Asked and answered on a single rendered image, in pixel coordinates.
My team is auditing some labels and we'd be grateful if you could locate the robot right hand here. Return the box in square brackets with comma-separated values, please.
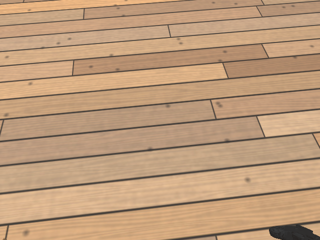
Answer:
[269, 224, 320, 240]

